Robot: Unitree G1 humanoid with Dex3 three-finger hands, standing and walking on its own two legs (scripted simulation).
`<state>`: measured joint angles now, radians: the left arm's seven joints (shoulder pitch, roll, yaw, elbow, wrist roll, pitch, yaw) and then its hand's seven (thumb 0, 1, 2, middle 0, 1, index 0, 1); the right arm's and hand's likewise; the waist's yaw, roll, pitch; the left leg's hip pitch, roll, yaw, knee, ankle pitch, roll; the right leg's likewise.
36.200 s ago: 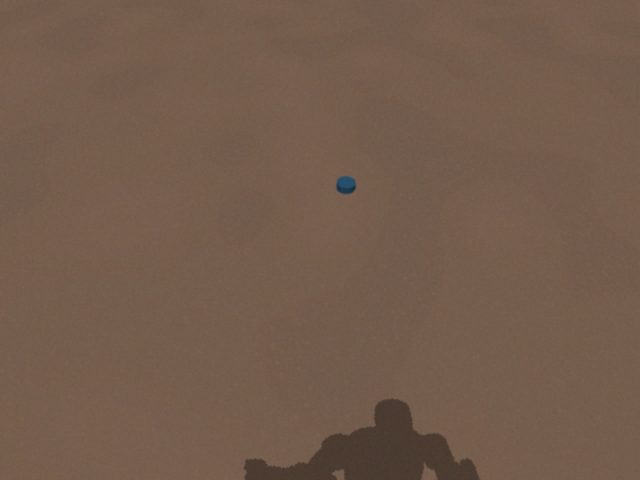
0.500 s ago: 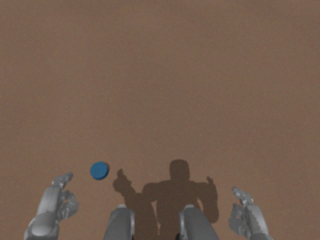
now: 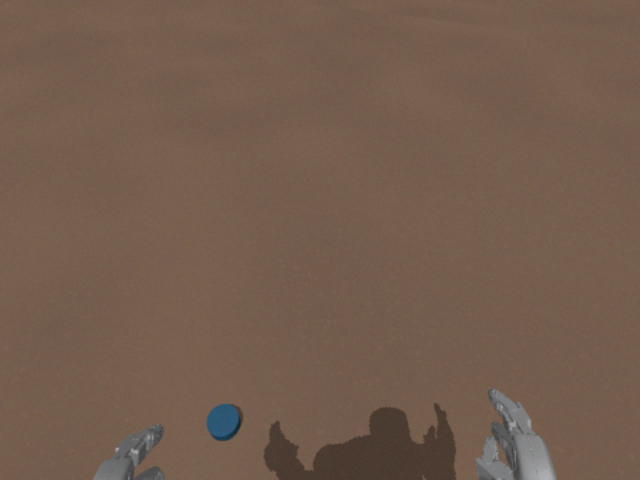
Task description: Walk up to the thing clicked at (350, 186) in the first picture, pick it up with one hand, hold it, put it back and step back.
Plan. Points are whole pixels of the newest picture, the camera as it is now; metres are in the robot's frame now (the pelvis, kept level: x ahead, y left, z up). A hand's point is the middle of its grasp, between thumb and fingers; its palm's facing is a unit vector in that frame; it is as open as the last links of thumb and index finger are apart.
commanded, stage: home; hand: left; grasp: from above
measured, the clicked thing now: (223, 422) +0.46 +0.26 -0.69
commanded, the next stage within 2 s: stand in 1.84 s
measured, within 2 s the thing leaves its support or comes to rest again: neither
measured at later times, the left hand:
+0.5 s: hand out of the picture +0.16 +0.18 -0.04, palm faces +0.05 -0.98 -0.19, open 7.4 cm
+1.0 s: hand out of the picture +0.16 +0.18 -0.05, palm faces +0.04 -0.98 -0.19, open 7.4 cm
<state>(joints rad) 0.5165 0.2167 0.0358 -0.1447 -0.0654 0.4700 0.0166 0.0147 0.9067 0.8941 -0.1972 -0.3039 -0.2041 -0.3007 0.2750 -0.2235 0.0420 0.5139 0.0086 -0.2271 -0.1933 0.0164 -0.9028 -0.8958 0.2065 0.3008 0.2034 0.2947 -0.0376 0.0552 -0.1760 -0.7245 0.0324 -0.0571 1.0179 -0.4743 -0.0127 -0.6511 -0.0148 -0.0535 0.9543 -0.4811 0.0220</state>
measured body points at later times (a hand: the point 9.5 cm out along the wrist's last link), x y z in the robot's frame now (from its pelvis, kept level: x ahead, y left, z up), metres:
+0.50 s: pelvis +0.00 +0.00 +0.00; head +0.01 +0.01 +0.45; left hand +0.16 +0.23 -0.03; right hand +0.15 -0.24 -0.06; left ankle +0.02 +0.12 -0.68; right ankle +0.00 -0.14 -0.68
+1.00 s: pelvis +0.00 +0.00 +0.00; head +0.02 +0.01 +0.45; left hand +0.15 +0.23 -0.03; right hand +0.16 -0.24 -0.06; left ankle +0.02 +0.12 -0.68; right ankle +0.00 -0.14 -0.68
